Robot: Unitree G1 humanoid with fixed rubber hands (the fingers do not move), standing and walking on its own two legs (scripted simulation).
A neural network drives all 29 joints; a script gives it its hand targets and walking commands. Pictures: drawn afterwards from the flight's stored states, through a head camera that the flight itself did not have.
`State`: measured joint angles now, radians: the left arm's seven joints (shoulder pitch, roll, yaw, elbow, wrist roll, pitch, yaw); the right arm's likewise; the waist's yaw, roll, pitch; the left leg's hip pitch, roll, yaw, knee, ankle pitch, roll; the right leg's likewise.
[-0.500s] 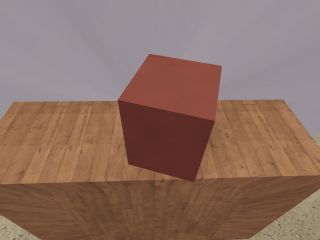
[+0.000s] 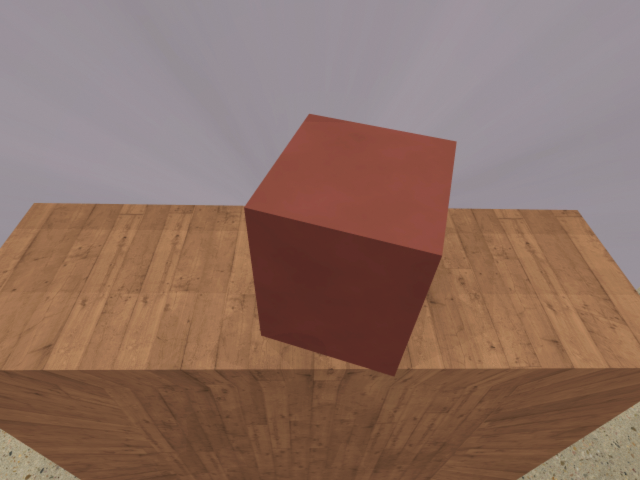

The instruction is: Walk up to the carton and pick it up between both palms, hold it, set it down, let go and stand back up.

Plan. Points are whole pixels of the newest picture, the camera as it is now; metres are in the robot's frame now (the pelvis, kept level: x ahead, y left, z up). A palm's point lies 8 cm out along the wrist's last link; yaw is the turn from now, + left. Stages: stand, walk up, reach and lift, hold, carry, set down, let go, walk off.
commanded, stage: walk up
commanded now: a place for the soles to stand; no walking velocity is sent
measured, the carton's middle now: (351, 245) +0.42 -0.05 +0.09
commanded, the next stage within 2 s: reach and lift in 0.20 s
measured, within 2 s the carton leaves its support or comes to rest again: neither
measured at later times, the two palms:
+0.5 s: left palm (124, 447) +0.21 +0.25 -0.08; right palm out of the picture +0.16 -0.28 -0.09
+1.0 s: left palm out of the picture +0.16 +0.25 -0.04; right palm out of the picture +0.12 -0.24 -0.04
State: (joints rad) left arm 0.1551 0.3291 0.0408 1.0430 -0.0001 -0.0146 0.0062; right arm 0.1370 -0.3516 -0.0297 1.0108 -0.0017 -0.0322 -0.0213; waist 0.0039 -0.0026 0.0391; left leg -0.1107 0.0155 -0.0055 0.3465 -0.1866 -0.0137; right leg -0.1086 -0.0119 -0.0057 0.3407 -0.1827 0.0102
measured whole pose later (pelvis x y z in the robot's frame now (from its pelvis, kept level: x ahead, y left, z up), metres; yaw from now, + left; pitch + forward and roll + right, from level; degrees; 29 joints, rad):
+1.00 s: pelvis -0.01 +0.01 +0.00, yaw -3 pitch -7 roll +0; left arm 0.27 0.27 0.05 0.16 -0.05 0.45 -0.02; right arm 0.35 -0.19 -0.10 0.25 0.01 0.14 -0.03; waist 0.01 0.00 0.11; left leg -0.03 0.04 0.10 0.35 -0.19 -0.01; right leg -0.06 -0.01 0.04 0.34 -0.16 0.02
